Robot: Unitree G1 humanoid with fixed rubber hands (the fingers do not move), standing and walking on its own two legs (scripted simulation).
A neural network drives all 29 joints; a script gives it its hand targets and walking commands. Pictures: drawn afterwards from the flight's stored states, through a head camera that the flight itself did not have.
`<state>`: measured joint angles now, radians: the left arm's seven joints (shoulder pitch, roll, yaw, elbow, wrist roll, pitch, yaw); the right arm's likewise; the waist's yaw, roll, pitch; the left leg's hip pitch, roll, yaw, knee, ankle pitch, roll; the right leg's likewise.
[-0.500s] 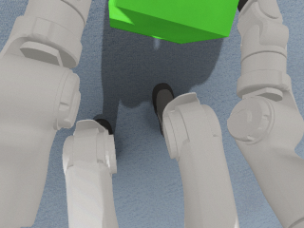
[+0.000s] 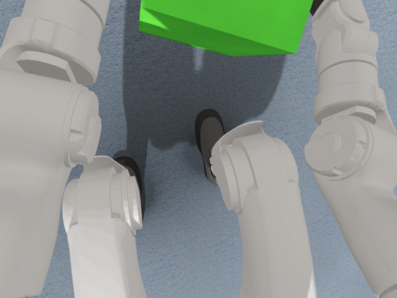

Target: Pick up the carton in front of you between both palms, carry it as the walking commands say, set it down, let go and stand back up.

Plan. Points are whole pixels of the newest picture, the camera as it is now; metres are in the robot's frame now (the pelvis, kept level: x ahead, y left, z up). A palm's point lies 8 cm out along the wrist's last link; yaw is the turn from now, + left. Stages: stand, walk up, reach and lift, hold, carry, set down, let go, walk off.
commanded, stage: set down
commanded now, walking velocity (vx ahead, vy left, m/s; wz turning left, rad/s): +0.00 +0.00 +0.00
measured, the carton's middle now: out of the picture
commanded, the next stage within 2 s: let go in 1.36 s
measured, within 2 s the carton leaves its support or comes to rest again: neither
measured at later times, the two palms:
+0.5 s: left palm out of the picture +0.63 +0.00 -0.13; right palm out of the picture +0.49 -0.33 -0.14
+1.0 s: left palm out of the picture +0.64 +0.01 +0.02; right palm out of the picture +0.49 -0.34 +0.02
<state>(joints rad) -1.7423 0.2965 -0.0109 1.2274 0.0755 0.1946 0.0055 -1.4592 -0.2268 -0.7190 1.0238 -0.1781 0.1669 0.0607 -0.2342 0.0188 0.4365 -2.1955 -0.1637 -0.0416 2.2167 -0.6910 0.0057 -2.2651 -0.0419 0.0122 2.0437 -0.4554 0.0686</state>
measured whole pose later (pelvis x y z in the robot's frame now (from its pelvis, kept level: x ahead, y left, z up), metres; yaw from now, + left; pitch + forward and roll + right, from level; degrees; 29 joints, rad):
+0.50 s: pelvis -0.01 -0.02 +0.01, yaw -1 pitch +36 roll -2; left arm -1.77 0.50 -0.20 1.09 -0.15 0.24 0.06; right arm -1.49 -0.28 -0.41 0.94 0.18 0.14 -0.13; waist -0.24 0.02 0.49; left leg -2.12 -0.06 -0.04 2.18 -0.68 -0.02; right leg -2.23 -0.04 -0.04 2.01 -0.40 -0.01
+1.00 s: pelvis +0.01 -0.02 +0.12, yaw -1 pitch +47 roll +0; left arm -1.61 0.46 -0.02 1.04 -0.02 0.34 0.00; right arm -1.27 -0.22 -0.46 0.73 0.10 0.29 -0.10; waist -0.26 0.05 0.12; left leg -1.97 -0.07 -0.02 1.75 -0.60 0.00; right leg -2.08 0.00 0.01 1.62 -0.36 0.01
